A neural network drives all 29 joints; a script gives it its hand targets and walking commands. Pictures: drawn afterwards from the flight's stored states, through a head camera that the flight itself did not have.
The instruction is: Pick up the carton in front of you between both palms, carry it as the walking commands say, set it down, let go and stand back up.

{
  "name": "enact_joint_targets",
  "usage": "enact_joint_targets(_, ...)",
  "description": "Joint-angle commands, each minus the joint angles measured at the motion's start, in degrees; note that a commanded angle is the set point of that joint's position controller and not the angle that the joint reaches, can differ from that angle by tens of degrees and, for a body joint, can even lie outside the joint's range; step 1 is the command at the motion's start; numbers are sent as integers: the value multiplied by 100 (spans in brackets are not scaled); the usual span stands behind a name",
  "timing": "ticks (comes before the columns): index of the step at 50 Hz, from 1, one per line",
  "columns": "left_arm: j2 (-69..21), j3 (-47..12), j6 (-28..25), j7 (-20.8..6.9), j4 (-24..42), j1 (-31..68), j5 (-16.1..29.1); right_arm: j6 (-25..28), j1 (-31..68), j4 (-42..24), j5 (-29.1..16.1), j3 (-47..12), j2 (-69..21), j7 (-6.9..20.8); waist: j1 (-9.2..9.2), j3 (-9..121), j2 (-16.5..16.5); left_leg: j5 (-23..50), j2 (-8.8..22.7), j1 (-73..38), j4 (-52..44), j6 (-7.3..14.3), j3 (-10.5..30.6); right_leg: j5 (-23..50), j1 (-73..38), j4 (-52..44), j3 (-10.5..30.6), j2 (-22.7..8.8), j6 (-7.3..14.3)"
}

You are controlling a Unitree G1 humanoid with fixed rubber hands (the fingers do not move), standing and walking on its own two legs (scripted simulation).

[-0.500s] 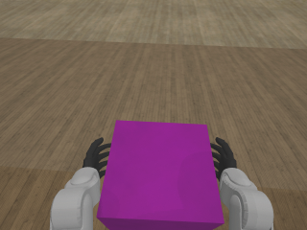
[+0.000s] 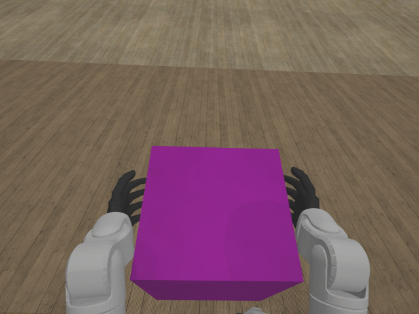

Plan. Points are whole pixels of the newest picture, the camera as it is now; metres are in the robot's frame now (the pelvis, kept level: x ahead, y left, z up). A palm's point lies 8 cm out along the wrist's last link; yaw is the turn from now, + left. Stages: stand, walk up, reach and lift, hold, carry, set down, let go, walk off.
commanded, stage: carry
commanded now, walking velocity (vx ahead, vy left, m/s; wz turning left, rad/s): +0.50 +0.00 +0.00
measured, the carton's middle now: (212, 231) +0.27 +0.00 +0.04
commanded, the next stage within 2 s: none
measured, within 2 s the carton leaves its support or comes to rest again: neither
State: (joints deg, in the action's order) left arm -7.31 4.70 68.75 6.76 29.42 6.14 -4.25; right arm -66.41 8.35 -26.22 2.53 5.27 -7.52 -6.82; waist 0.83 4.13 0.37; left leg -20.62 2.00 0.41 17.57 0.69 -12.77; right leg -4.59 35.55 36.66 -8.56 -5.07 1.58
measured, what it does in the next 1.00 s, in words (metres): goes down: right foot, then left foot 0.04 m lower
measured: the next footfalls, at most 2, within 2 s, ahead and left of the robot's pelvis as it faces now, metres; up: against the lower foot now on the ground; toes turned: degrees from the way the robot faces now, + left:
right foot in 0.08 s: +0.26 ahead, -0.10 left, +0.00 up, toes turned -9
left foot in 0.60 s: +0.54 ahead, +0.04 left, -0.04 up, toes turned +5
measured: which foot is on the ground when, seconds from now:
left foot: down 0.00-0.10, up 0.12-0.58, down 0.60-1.00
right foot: up 0.00-0.06, down 0.08-0.60, up 0.62-1.00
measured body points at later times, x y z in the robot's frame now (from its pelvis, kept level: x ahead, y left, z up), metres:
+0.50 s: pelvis +0.32 -0.03 +0.00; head +0.38 -0.03 +0.44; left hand +0.67 +0.12 +0.09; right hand +0.68 -0.18 +0.09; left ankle +0.44 +0.08 -0.71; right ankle +0.22 -0.09 -0.73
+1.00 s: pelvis +0.67 -0.01 -0.06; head +0.72 -0.01 +0.39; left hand +1.02 +0.12 +0.04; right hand +1.01 -0.18 +0.04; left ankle +0.50 +0.04 -0.77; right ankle +0.82 -0.10 -0.78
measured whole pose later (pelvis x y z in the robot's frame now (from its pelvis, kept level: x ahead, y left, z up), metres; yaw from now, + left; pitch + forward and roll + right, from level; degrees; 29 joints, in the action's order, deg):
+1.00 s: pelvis +0.67 -0.01 -0.06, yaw +0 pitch +5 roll +0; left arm -6.8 12.4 63.4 8.4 14.4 23.3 -3.3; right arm -60.4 26.8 -8.9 0.6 12.2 -6.0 -8.3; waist 4.3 0.1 0.6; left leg -23.0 -3.7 6.0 32.2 6.2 -6.7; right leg 9.3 33.4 27.5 -6.1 0.5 4.0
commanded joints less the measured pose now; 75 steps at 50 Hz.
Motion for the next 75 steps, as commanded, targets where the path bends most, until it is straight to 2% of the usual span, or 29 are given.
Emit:
enact_joint_targets(1, -3068, -3287, -94, -432, -687, 3644, 1678, -144, 3190, 616, -1410, -3247, -3209, 471, -16, 773, -892, 3772, 1053, 46, 916, 476, 146, -30, -1416, -623, -532, 522, 260)
enact_joint_targets(2, -2955, -3099, -96, -382, -962, 3717, 1636, -161, 3381, 808, -1362, -3184, -3140, 399, -249, 1228, -541, 3822, 732, 375, 2069, 305, -29, -471, -2510, -758, -613, 734, 289)
enact_joint_targets(3, -2944, -2933, -106, -343, -1190, 3738, 1550, -174, 3704, 937, -1355, -3131, -3092, 348, -515, 1879, 275, 2581, 448, 1297, 3595, 146, 37, -1045, -3815, -895, 501, -49, 451)
enact_joint_targets(4, -2948, -2879, -146, -313, -1323, 4014, 1581, -173, 3921, 1002, -1380, -3142, -3244, 315, -443, 2155, 1756, -13, -311, 2820, 5157, -1, 336, -1256, -4647, -1572, 3281, -1491, 1040)
enact_joint_targets(5, -3062, -2823, -187, -297, -1528, 4293, 1686, -154, 4139, 1165, -1437, -3151, -3290, 294, -471, 2077, 1766, -932, -421, 3828, 6023, 91, 1024, -666, -4920, -1911, 4001, -1709, 1276)
enact_joint_targets(9, -4718, -3391, -548, -545, -1220, 5681, 2259, 205, 5045, 1312, -1651, -3197, -4768, 429, -305, 2194, 365, -43, 242, 3734, 5646, 321, 1484, 536, -3996, -1480, 2207, -1175, 874)
enact_joint_targets(16, -4769, -3455, -798, -619, -1565, 5793, 2165, 514, 5037, 1718, -1395, -3311, -4790, 398, -364, 2270, 530, 421, 194, 4228, 3986, 215, 1056, 1868, -4402, -1345, 1316, -1013, 1130)
enact_joint_targets(23, -4591, -3425, -642, -588, -1503, 5418, 1987, 362, 5014, 1242, -1558, -3434, -4633, 468, -596, 1673, 684, 2263, -229, 3495, 1272, 215, 342, 2633, -4573, -843, 590, -441, 807)
enact_joint_targets(25, -4578, -3491, -583, -559, -1400, 5429, 1935, 265, 4990, 1145, -1590, -3398, -4524, 519, -403, 1735, 565, 2739, -285, 2397, 594, 289, 409, 2562, -4119, -290, 457, -387, 634)
enact_joint_targets(27, -4478, -3511, -488, -531, -1470, 5447, 1870, 176, 4621, 1477, -1443, -3176, -4273, 556, 118, 2001, -172, 3560, -99, 286, 329, 405, 366, 1552, -2948, 1202, 62, 34, 289)
enact_joint_targets(29, -4242, -3394, -329, -495, -1670, 5321, 1837, 97, 4140, 1899, -1250, -2861, -3829, 508, 294, 2450, -1520, 6363, 1604, -2095, 1506, 1318, 2721, -2567, -195, 3042, 401, 859, 47)
enact_joint_targets(31, -4187, -3176, -253, -425, -1994, 5217, 1777, 44, 4348, 2002, -1286, -2764, -3827, 458, 491, 2605, -1320, 4405, 2089, -2226, 1018, 1856, 4132, -3062, 1166, 4253, 938, 813, 179)
enact_joint_targets(34, -4760, -3061, -425, -421, -1730, 5570, 1694, 206, 5360, 1389, -1931, -3388, -4879, 663, 276, 1984, -236, 3860, 1512, -788, 684, 1364, 3028, -1902, 775, 3296, 1001, 270, 97)
enact_joint_targets(41, -4734, -3263, -756, -330, -1593, 5335, 1434, 504, 5334, 1309, -2177, -3662, -4992, 738, 347, 1991, -617, 5153, 858, -887, 862, 976, 1776, -139, 643, 1200, 512, 452, 83)
enact_joint_targets(46, -4376, -3351, -676, -355, -1383, 5147, 1488, 475, 4828, 1352, -2027, -3599, -4624, 682, 574, 1659, -539, 4836, 293, -670, 1230, 693, 1105, 1728, -573, -1064, -203, 931, 221)
enact_joint_targets(49, -4051, -3152, -551, -394, -1577, 4762, 1445, 352, 4620, 1538, -1824, -3496, -4389, 599, 2, 1983, -549, 4703, 256, -196, 3104, 406, 825, 2432, -2295, -1732, -131, 818, 431)
enact_joint_targets(50, -3918, -3026, -518, -393, -1598, 4713, 1361, 307, 4584, 1638, -1785, -3441, -4331, 581, -281, 2131, -300, 3892, 146, 579, 3832, 324, 725, 2728, -3336, -1635, 83, 476, 426)
enact_joint_targets(51, -3792, -2910, -490, -384, -1658, 4641, 1315, 257, 4700, 1689, -1747, -3371, -4258, 565, -554, 2270, 400, 1682, -212, 2052, 4969, 246, 855, 4566, -4591, -971, 1023, -432, 724)
enact_joint_targets(52, -3691, -2872, -466, -345, -1730, 4742, 1378, 187, 4718, 1793, -1711, -3268, -4240, 544, -554, 2693, 1373, -1592, -706, 3757, 6300, 167, 1199, 5736, -5966, -160, 2754, -1545, 1410)
enact_joint_targets(53, -3678, -2880, -434, -306, -1876, 4781, 1504, 138, 4644, 2011, -1637, -3104, -4093, 493, -496, 2990, 1345, -1749, -550, 4353, 7005, 294, 1579, 4545, -6181, -199, 3482, -1910, 1776)
enact_joint_targets(54, -3907, -2949, -435, -323, -1774, 4879, 1571, 163, 4592, 1889, -1624, -3061, -4204, 440, -469, 2861, 938, -1268, -432, 4501, 6796, 315, 1599, 2536, -5626, -723, 3485, -1691, 1796)
enact_joint_targets(56, -4611, -3364, -551, -436, -1653, 5458, 1957, 237, 4835, 1709, -1534, -2964, -4501, 413, -428, 2345, 195, -864, -43, 4435, 5842, 265, 1492, 978, -4451, -1093, 3384, -1432, 1765)
enact_joint_targets(60, -5268, -3750, -823, -656, -1299, 6171, 2454, 521, 4963, 1616, -1394, -3107, -4927, 447, -360, 2092, 243, -184, -5, 3673, 4516, 190, 1272, 1301, -3280, -1409, 2473, -980, 1260)
enact_joint_targets(64, -5063, -3736, -950, -688, -1571, 5704, 2377, 702, 4601, 1639, -1274, -3269, -4793, 403, -479, 2119, 527, 1222, -20, 4102, 3452, 193, 1081, 3140, -4004, -1094, 1678, -637, 909)
enact_joint_targets(68, -4709, -3613, -958, -645, -1810, 5160, 2184, 701, 4445, 1539, -1227, -3342, -4493, 372, -708, 1789, 502, 2364, -365, 3944, 1835, 244, 554, 3599, -4396, -740, 1139, -79, 662)
enact_joint_targets(71, -4457, -3498, -914, -578, -1842, 5008, 2097, 591, 4331, 1510, -1196, -3249, -4213, 365, -720, 1611, 552, 3113, -600, 2961, 705, 355, 276, 3265, -4162, -253, 886, 22, 611)
enact_joint_targets(73, -4352, -3432, -848, -519, -1831, 5072, 2034, 503, 4220, 1557, -1174, -3101, -3994, 363, -278, 1825, 480, 3590, -599, 1490, 192, 448, 307, 3042, -3608, 958, 645, 75, 436)
enact_joint_targets(74, -4261, -3393, -797, -490, -1844, 5120, 2029, 454, 4156, 1610, -1128, -2991, -3855, 356, -18, 2056, 195, 3937, -184, 405, 360, 573, 559, 2068, -2881, 1734, 520, 154, 288)
enact_joint_targets(75, -4154, -3317, -726, -457, -1856, 5168, 2026, 410, 4062, 1717, -1118, -2894, -3662, 325, 161, 2257, -516, 5740, 858, -945, 1063, 968, 1508, -162, -1402, 2854, 466, 405, 80)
